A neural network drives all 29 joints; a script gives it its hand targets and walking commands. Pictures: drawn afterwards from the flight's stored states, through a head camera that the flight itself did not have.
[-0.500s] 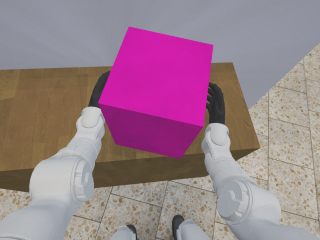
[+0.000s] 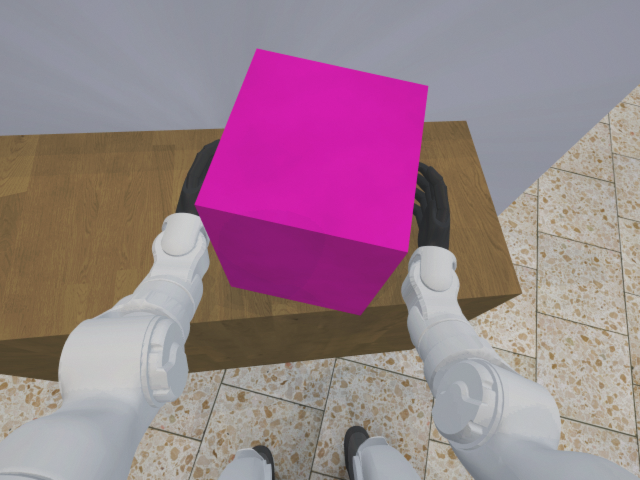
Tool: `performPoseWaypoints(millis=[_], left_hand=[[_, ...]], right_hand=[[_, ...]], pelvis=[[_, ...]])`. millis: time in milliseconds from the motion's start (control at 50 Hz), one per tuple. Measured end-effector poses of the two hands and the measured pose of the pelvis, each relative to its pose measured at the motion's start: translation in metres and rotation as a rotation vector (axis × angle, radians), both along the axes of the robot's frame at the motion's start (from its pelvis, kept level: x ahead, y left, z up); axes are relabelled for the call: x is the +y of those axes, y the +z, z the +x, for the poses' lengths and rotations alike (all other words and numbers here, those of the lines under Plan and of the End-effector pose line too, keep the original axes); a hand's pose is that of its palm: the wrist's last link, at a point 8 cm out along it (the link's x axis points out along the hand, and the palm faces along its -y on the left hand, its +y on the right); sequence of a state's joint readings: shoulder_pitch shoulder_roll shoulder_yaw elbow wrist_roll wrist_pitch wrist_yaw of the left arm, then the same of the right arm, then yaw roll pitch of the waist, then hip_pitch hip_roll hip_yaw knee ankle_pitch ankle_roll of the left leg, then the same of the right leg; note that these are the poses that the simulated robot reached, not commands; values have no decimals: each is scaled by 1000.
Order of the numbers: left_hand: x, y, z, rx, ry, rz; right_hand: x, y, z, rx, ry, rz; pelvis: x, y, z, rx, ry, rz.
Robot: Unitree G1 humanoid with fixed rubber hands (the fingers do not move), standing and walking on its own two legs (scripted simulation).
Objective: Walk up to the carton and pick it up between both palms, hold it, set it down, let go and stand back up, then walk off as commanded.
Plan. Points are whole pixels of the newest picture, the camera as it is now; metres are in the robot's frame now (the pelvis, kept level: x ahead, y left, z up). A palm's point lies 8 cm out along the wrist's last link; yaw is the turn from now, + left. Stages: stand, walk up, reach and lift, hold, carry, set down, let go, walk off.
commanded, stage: reach and lift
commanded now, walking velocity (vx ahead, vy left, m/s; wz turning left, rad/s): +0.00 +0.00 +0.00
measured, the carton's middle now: (315, 200) +0.46 -0.01 -0.01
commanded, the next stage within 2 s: none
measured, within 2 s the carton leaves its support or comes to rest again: leaves its support in 1.86 s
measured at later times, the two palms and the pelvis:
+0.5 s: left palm (198, 203) +0.46 +0.14 -0.01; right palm (430, 233) +0.40 -0.15 +0.00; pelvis +0.00 +0.00 +0.00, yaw +0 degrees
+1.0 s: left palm (196, 206) +0.45 +0.14 +0.00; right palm (426, 242) +0.39 -0.15 -0.01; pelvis +0.00 +0.00 +0.00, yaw +0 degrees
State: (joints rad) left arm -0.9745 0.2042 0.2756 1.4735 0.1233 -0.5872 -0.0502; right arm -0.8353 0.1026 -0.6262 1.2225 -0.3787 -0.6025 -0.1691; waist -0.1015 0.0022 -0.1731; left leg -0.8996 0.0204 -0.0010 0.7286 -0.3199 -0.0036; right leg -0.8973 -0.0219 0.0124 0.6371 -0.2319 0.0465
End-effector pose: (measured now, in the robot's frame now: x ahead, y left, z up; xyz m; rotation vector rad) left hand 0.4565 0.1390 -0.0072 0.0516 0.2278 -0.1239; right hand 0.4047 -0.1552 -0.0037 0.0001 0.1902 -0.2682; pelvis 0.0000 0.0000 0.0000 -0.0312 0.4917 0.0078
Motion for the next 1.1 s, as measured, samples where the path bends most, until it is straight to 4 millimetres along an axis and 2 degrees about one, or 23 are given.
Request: performPoseWaypoints(millis=[500, 1100], left_hand=[[0, -1, 0, -6, 3, -1], [1, 3, -7, -60, 2, 25]], right_hand=[[1, -1, -1, -8, -14, 3], [7, -6, -12, -112, -68, 63]], pelvis=[[0, 0, 0, 0, 0, 0], [-1, 3, -2, 6, -2, -2]])
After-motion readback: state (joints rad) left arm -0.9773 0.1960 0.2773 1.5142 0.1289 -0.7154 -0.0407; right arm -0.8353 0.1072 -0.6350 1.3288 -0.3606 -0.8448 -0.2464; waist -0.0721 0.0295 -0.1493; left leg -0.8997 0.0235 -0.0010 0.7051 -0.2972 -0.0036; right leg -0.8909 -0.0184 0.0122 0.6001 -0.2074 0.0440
